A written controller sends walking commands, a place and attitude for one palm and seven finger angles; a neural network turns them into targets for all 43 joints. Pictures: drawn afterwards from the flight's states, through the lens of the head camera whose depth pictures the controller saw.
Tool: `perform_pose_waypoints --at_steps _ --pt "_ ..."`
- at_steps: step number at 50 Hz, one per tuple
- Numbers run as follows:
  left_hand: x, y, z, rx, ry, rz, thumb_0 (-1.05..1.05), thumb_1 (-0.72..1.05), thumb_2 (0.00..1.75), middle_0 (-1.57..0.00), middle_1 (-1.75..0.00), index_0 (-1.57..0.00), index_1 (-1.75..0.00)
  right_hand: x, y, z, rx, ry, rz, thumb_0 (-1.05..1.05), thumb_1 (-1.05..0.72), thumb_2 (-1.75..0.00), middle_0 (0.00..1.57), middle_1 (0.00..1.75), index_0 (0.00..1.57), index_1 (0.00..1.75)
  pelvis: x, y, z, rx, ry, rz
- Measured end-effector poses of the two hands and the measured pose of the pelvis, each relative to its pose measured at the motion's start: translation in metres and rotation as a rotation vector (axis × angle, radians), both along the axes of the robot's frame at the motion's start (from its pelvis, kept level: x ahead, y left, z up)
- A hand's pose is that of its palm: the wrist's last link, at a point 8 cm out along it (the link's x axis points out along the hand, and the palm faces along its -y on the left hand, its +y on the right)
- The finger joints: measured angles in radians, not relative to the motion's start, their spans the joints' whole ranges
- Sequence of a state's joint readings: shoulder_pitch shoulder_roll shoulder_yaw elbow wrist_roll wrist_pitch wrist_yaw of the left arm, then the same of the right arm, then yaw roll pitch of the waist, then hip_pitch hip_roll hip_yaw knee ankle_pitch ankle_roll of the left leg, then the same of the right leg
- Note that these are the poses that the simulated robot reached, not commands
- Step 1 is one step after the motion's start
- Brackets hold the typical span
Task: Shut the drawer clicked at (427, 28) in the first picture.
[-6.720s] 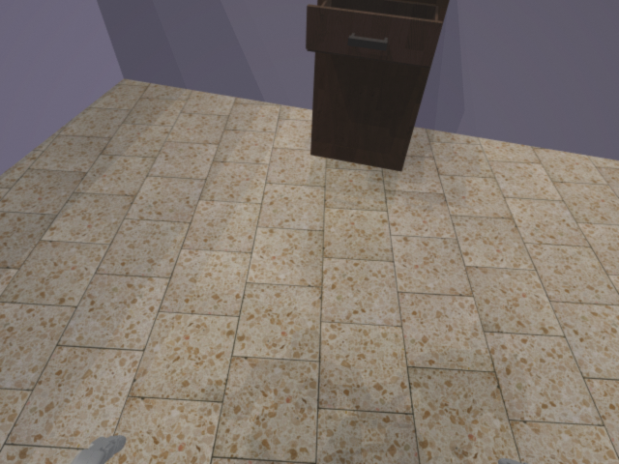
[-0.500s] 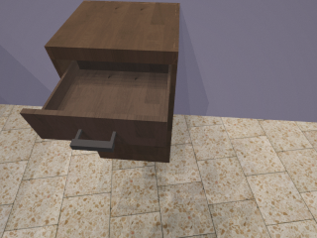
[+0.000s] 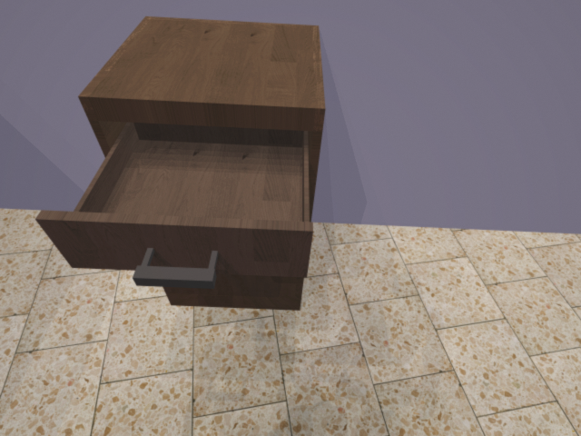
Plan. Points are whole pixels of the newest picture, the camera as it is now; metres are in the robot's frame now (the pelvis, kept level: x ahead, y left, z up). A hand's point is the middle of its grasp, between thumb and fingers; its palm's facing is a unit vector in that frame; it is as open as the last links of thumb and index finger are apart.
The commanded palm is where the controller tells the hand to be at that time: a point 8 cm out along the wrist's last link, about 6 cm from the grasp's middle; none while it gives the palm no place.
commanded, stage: look again from close up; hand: left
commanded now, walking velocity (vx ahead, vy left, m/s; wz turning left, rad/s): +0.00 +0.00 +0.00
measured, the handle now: (178, 266) +0.38 +0.22 -0.03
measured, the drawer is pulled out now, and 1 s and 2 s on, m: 0.28 0.28 0.28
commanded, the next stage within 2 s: shuffle to correct the standing spot in 0.62 s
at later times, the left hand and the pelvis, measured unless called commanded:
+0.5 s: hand out of the picture +0.00 +0.17 -0.17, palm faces +0.01 -0.97 -0.23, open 7.4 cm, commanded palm none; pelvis -0.01 -0.01 -0.01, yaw +0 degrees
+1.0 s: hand out of the picture -0.01 +0.14 -0.19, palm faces +0.06 -0.99 -0.16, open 7.4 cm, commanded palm none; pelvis +0.02 -0.03 -0.01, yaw +0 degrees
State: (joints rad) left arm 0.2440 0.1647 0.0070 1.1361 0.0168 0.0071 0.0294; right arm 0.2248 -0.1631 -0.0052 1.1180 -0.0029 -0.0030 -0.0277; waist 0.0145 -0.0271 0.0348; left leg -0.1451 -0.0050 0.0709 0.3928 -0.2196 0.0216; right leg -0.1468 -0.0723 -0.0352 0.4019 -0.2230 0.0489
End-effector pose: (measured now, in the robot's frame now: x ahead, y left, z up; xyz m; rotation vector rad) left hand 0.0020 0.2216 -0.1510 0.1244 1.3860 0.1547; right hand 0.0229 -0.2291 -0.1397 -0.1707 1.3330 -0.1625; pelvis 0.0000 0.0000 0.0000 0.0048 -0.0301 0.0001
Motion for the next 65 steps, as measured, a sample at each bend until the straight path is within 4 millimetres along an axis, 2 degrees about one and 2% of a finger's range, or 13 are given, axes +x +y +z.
perform_pose_waypoints --at_steps 6,12,20,28,40,45,50,55,60,62,65 --pt "-0.006 0.000 0.002 0.015 0.020 -0.012 0.00 0.91 0.90 -0.20 -0.30 -0.20 -0.30 -0.038 0.005 -0.004 0.026 0.099 -0.024 0.00 -0.92 -0.90 0.20 0.30 0.20 0.30 -0.002 -0.002 0.000 -0.004 0.006 0.001" --pt "-0.012 0.003 0.003 0.035 0.019 -0.038 0.00 0.90 0.90 -0.20 -0.30 -0.20 -0.30 -0.050 0.012 -0.015 0.066 0.088 -0.013 0.01 -0.91 -0.90 0.20 0.30 0.20 0.30 -0.006 -0.001 -0.007 -0.009 0.010 0.008" --pt "-0.008 0.001 0.008 0.061 -0.014 -0.032 0.00 0.90 0.90 -0.20 -0.30 -0.20 -0.30 -0.039 0.018 -0.024 0.106 0.044 0.001 0.01 -0.91 -0.90 0.20 0.30 0.20 0.30 -0.005 -0.006 -0.008 0.004 -0.006 0.002" --pt "-0.005 -0.016 0.008 0.039 -0.024 -0.034 0.00 0.90 0.90 -0.20 -0.30 -0.20 -0.30 -0.034 0.000 -0.020 0.088 0.039 0.001 0.02 -0.92 -0.90 0.20 0.30 0.20 0.30 -0.006 -0.016 -0.006 0.013 -0.003 -0.006" --pt "-0.014 -0.038 0.003 0.005 0.007 -0.022 0.00 0.91 0.90 -0.20 -0.30 -0.20 -0.30 -0.032 -0.021 -0.014 0.058 0.059 0.004 0.01 -0.91 -0.90 0.19 0.30 0.20 0.30 -0.004 -0.032 -0.005 0.009 -0.002 -0.006" --pt "-0.017 -0.041 -0.002 -0.008 0.024 -0.001 0.00 0.90 0.90 -0.20 -0.30 -0.20 -0.30 -0.033 -0.023 -0.016 0.059 0.088 0.007 0.01 -0.91 -0.90 0.19 0.30 0.20 0.30 0.004 -0.033 -0.008 0.003 0.003 -0.001" --pt "-0.017 -0.034 -0.007 -0.021 0.055 0.029 0.00 0.90 0.90 -0.20 -0.30 -0.20 -0.30 -0.028 -0.018 -0.015 0.046 0.116 0.000 0.01 -0.91 -0.90 0.19 0.30 0.20 0.30 0.020 -0.027 -0.011 -0.002 0.015 0.004" --pt "0.000 -0.024 -0.011 -0.013 0.082 0.021 0.00 0.90 0.90 -0.20 -0.30 -0.20 -0.30 -0.023 -0.007 -0.017 0.047 0.128 -0.017 0.01 -0.91 -0.90 0.19 0.30 0.20 0.30 0.040 -0.021 -0.016 0.011 0.025 -0.009" --pt "0.038 -0.019 -0.007 0.027 0.034 0.005 0.00 0.90 0.90 -0.20 -0.30 -0.20 -0.30 -0.018 0.001 -0.029 0.086 0.167 -0.035 0.01 -0.91 -0.90 0.20 0.30 0.20 0.30 0.058 -0.023 -0.020 0.010 0.025 -0.012" --pt "0.051 -0.019 -0.004 0.038 -0.005 0.015 0.00 0.90 0.90 -0.20 -0.30 -0.20 -0.30 -0.008 0.003 -0.030 0.096 0.182 -0.024 0.01 -0.91 -0.90 0.20 0.30 0.20 0.30 0.064 -0.023 -0.019 0.007 0.027 0.002" --pt "0.061 -0.020 -0.002 0.040 -0.016 0.016 0.00 0.90 0.90 -0.20 -0.30 -0.20 -0.30 0.022 0.006 -0.027 0.091 0.154 -0.013 0.01 -0.91 -0.90 0.20 0.30 0.20 0.30 0.071 -0.019 -0.015 0.010 0.025 0.006"
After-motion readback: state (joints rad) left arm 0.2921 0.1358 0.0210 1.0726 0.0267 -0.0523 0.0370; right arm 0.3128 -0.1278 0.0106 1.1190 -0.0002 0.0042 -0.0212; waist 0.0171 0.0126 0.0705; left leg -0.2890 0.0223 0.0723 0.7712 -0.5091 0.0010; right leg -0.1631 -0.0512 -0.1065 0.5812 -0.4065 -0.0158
